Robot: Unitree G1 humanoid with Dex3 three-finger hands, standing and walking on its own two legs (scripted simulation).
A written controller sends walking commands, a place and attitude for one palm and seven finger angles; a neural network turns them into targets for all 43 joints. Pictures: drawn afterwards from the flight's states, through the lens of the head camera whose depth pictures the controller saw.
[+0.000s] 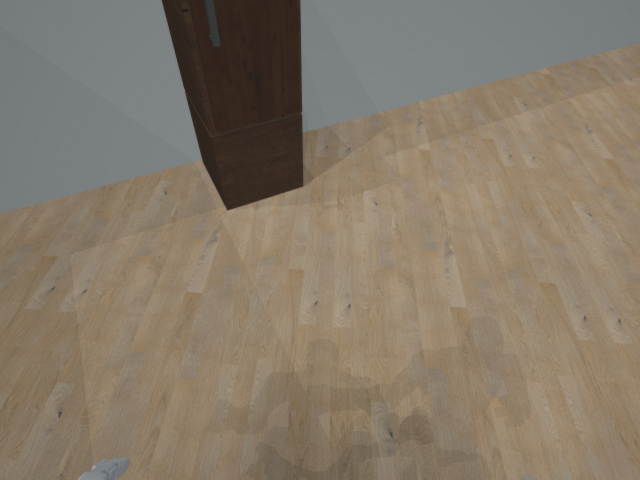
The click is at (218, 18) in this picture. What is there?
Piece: cupboard door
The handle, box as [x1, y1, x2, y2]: [204, 0, 220, 46]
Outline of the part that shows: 204,0 211,34 209,35 212,44 214,46 220,45 212,0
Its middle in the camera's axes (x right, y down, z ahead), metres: -0.33 -0.67 +1.13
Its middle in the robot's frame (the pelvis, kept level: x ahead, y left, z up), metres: +1.29 +0.40 +0.06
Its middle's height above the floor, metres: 0.83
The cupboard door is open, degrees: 0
